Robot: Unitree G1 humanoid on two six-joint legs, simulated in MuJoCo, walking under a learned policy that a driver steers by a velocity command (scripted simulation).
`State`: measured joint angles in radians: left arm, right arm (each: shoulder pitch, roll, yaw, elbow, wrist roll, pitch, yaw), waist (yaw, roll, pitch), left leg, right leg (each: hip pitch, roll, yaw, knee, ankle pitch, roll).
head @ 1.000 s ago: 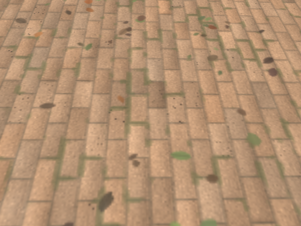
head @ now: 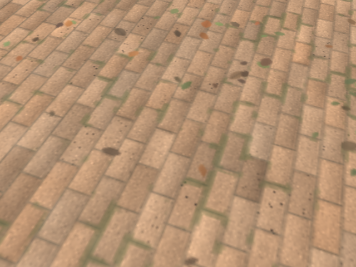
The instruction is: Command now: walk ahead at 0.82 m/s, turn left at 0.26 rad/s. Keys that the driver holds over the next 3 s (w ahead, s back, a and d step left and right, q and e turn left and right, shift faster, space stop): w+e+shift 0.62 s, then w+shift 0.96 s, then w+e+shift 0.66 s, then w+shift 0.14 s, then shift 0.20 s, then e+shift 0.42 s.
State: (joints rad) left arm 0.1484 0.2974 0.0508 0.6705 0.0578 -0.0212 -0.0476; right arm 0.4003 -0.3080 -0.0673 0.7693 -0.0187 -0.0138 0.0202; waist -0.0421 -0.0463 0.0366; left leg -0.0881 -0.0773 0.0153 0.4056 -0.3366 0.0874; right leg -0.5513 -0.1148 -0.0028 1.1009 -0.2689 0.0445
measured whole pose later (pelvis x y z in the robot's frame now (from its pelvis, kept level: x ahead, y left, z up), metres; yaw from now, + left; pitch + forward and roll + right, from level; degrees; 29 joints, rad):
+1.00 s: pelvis +0.89 -0.19 +0.00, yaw -33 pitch +2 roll +2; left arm 0.02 0.32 0.01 0.68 0.05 -0.05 -0.07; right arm 0.57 -0.31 -0.04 0.94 -0.02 -0.11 0.01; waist -0.08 -0.05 -0.01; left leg 0.03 -0.05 0.07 0.24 -0.31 0.03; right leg -0.72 -0.02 0.06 0.90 -0.12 -0.08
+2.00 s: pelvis +1.72 -0.74 -0.03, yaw -48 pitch +0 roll +2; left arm 0.02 0.27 0.01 0.76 0.01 -0.04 -0.07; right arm 0.46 -0.23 -0.02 0.97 -0.02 -0.11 -0.02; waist -0.03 -0.02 0.06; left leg 0.30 -0.05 0.31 0.21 -0.42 -0.02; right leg -0.69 0.00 -0.17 0.67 0.07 -0.17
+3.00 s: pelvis +2.11 -1.34 -0.01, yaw -88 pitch +2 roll +2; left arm 0.15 0.32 0.09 0.64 0.00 0.00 -0.02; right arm 0.06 -0.31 -0.05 0.74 0.00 -0.03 -0.02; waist 0.02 0.02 0.09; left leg -0.41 -0.02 0.01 1.16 -0.54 -0.03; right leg -0.49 0.06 0.04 0.58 -0.12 -0.08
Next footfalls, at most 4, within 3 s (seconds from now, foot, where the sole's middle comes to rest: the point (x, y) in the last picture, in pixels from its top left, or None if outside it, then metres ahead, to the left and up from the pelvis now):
0.26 right None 0.42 -0.12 -0.77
0.72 left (182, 172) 0.88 -0.06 -0.77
1.14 right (259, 126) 1.14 -0.45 -0.77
1.58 left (259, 63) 1.63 -0.55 -0.78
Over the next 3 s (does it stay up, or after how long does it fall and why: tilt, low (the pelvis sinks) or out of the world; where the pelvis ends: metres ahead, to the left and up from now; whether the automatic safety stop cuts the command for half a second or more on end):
stays up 2.11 -1.34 -0.01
